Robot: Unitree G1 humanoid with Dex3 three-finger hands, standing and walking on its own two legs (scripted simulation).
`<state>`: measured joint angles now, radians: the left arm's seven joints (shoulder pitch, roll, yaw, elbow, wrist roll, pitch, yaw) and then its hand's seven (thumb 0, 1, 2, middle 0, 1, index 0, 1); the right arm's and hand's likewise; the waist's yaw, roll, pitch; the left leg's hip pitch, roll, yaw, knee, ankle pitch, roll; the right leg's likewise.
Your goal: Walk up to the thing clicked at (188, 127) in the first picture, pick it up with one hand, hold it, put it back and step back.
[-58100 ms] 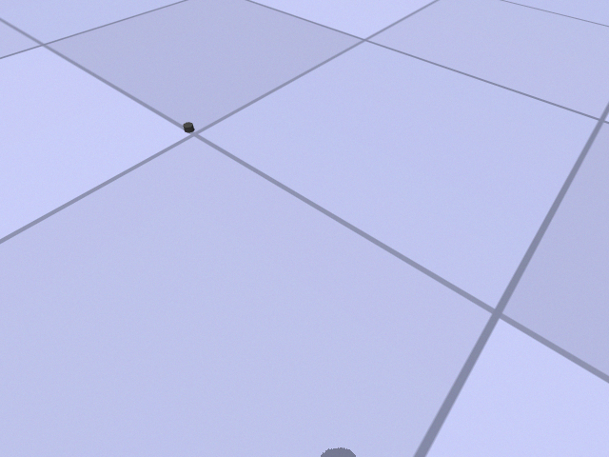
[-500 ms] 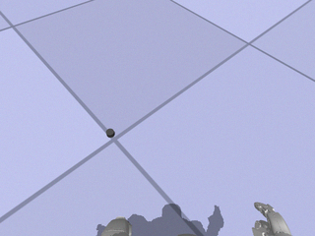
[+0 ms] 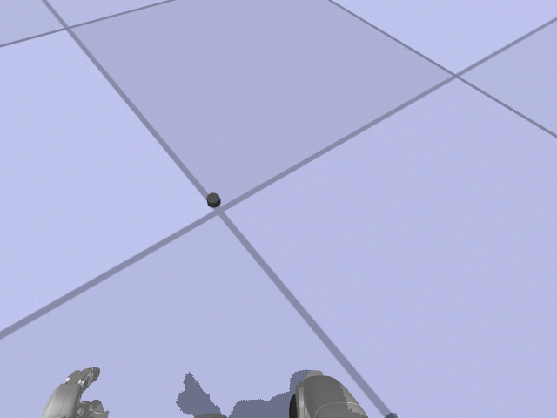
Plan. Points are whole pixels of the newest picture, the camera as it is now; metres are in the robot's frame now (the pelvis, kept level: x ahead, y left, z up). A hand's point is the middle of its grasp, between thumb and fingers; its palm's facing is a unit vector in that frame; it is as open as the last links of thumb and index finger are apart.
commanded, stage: step back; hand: left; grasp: from above
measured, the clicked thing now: (213, 200) +1.00 +0.21 -0.74
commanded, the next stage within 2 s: stand in 1.24 s
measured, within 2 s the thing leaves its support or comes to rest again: neither
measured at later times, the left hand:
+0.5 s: hand out of the picture -0.07 +0.26 -0.13, palm faces -0.02 -0.92 -0.40, open 7.4 cm
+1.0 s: hand out of the picture -0.01 +0.23 -0.13, palm faces +0.00 -0.92 -0.38, open 7.4 cm
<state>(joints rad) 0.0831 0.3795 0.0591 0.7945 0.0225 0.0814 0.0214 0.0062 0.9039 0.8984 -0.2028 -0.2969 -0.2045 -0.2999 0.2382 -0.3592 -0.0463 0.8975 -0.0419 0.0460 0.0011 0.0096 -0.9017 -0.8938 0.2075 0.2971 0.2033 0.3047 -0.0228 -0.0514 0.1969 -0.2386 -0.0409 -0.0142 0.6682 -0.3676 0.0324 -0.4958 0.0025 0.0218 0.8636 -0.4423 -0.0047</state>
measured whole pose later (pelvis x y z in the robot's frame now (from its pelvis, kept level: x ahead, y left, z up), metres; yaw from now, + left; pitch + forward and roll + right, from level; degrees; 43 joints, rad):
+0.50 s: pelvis -0.12 -0.01 +0.01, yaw -2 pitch -2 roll +0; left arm 0.25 0.36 0.06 0.96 0.05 -0.01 -0.01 0.01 0.90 0.90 -0.21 -0.30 -0.21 -0.30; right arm 0.22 -0.40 -0.06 0.95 -0.03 0.03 0.02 0.01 -0.90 -0.89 0.21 0.30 0.20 0.30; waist 0.04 0.05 0.05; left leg -0.30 0.00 -0.09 0.73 -0.45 -0.01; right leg -0.23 0.00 0.02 0.60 -0.33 0.00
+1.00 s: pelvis -0.09 -0.03 +0.01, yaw -1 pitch -3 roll +0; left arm 0.19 0.35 0.05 0.97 0.03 -0.04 -0.01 0.01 0.90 0.90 -0.20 -0.30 -0.21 -0.30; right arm 0.26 -0.40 -0.06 0.98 -0.03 0.00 0.00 0.01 -0.90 -0.89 0.21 0.30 0.20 0.30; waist 0.02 0.03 0.06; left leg -0.37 -0.01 -0.08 0.87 -0.46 0.01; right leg -0.24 0.00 -0.04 0.58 -0.29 -0.03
